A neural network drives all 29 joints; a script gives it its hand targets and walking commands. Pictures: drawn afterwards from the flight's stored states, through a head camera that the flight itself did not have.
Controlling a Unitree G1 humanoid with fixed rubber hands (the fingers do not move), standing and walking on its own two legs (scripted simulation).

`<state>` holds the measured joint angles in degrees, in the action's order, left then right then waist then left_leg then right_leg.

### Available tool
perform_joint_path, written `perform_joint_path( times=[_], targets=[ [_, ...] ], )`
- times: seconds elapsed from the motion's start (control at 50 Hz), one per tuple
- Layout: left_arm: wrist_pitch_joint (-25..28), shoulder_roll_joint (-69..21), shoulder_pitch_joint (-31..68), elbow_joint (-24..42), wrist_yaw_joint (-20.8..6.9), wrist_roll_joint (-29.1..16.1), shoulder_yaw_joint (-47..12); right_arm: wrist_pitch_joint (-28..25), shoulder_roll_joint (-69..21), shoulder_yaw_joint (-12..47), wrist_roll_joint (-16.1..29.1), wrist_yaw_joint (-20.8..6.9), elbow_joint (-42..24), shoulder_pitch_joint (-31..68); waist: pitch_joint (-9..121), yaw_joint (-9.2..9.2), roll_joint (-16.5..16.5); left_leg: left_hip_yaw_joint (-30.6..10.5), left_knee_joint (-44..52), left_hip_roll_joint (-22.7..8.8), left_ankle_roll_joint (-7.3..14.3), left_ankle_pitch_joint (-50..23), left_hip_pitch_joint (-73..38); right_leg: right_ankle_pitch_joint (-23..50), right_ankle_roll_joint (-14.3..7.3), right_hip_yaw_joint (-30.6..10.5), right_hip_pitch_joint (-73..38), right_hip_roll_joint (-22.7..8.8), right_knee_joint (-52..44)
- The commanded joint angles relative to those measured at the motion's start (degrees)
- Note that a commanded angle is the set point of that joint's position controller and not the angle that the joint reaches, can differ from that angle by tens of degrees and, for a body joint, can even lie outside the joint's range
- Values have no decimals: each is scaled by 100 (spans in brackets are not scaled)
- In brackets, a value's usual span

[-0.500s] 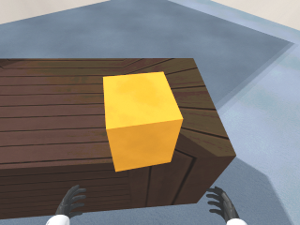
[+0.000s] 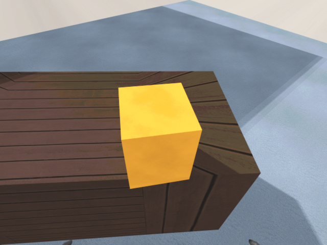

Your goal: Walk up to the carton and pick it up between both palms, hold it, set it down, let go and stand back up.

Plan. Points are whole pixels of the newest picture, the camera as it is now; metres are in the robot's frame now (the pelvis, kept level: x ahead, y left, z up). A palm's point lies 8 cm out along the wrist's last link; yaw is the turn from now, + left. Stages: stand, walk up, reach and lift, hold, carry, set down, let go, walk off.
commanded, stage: stand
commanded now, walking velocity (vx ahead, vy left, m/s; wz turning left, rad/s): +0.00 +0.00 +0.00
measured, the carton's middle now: (155, 135) +0.44 +0.02 -0.01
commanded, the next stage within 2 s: none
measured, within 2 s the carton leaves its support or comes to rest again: neither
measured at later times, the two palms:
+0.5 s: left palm out of the picture -0.02 +0.28 -0.13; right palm out of the picture -0.03 -0.22 -0.12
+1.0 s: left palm out of the picture -0.05 +0.27 -0.14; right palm out of the picture -0.03 -0.22 -0.13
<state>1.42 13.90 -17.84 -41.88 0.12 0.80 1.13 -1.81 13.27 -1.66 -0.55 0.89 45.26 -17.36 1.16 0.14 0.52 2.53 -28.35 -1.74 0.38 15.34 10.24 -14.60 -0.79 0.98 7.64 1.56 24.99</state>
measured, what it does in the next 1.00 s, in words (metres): stands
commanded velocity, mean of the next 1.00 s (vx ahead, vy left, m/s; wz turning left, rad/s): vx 0.00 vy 0.00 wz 0.00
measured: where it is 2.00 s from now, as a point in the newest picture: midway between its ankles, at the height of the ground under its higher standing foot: outside the picture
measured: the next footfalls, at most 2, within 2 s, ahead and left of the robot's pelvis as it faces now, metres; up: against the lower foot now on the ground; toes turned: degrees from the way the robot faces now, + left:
none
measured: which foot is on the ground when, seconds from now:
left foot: down 0.00-1.00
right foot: down 0.00-1.00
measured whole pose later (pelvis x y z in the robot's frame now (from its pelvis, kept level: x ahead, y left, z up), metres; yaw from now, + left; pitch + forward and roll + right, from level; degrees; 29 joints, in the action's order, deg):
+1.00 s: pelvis -0.04 +0.02 +0.00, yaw +1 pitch -3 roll +0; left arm 0.8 12.1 -23.6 -54.7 1.6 0.8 -0.6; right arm 0.0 12.2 -1.1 -0.2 1.3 52.5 -21.6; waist 0.1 -0.3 0.4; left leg 2.6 -28.1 1.6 2.7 11.6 14.0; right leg -12.9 1.5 -1.3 12.8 -0.8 28.2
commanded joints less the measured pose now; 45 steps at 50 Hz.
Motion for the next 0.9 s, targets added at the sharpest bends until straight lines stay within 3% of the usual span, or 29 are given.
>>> perform_joint_path(
  times=[0.0,0.16,0.42,0.64,0.88],
  targets=[
    [182,705,141,337,38,-14,143,-134,769,-130,3,20,-426,-47,-330,-39,-12,-601,548,-455,95,-796,139,919,5,-679,372,-669,-566],
    [137,735,-112,-36,78,-14,48,-101,800,-67,20,18,-175,-371,-451,-15,15,-683,759,-415,87,-172,358,232,29,-657,400,-642,-575],
    [55,660,-532,-566,101,17,-4,-4,871,-88,39,33,87,-583,-856,15,208,-1039,1347,-477,140,1494,1132,-499,106,-562,566,-492,-318],
    [36,586,-798,-858,136,21,-3,69,803,-129,32,47,242,-687,-808,-35,25,-1062,1272,-437,130,1566,1015,-713,125,-603,859,-484,-300],
    [20,542,-893,-1044,176,0,-5,94,661,-109,27,76,406,-718,-811,-69,-56,-969,1024,-364,107,941,774,-524,99,-729,993,-564,-377]
  ],
)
